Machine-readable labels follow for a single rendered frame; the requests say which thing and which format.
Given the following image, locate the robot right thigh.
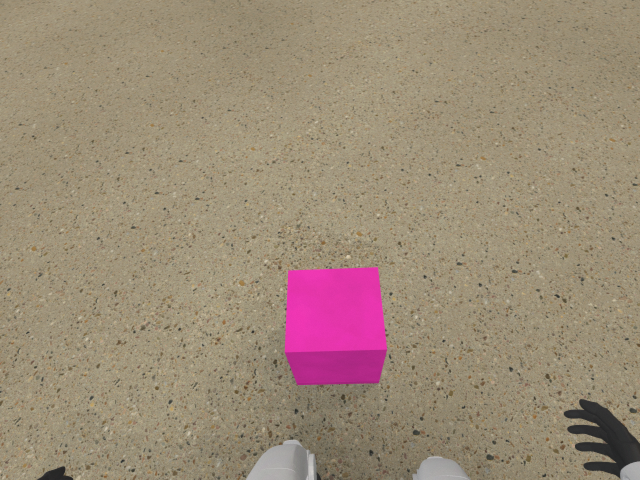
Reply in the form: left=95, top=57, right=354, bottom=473
left=412, top=458, right=471, bottom=480

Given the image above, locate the carton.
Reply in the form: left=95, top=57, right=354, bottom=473
left=285, top=267, right=387, bottom=385

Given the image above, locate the right robot hand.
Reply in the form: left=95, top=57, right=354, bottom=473
left=564, top=399, right=640, bottom=478

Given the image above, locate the robot left thigh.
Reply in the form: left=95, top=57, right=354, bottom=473
left=246, top=444, right=317, bottom=480

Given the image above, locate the robot thigh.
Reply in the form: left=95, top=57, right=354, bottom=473
left=246, top=444, right=317, bottom=480
left=412, top=458, right=471, bottom=480

